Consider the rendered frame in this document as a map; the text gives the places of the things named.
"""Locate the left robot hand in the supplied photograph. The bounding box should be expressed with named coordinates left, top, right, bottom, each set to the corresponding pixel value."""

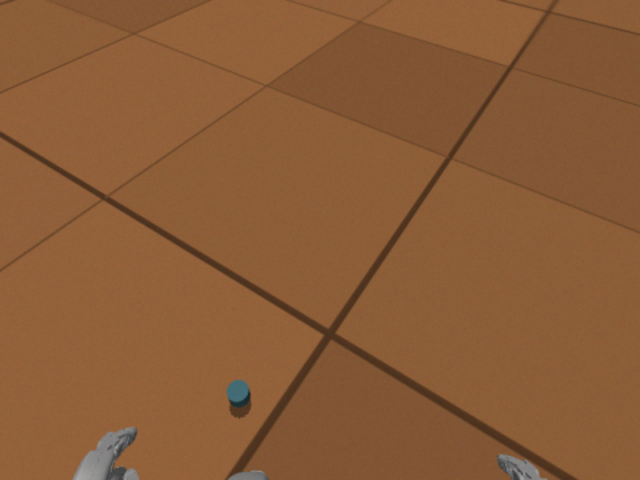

left=72, top=427, right=139, bottom=480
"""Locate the tin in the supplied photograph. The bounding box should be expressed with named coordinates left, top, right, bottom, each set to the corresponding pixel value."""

left=227, top=380, right=250, bottom=407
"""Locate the right robot hand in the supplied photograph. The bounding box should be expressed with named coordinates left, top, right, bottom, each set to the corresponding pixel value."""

left=497, top=454, right=548, bottom=480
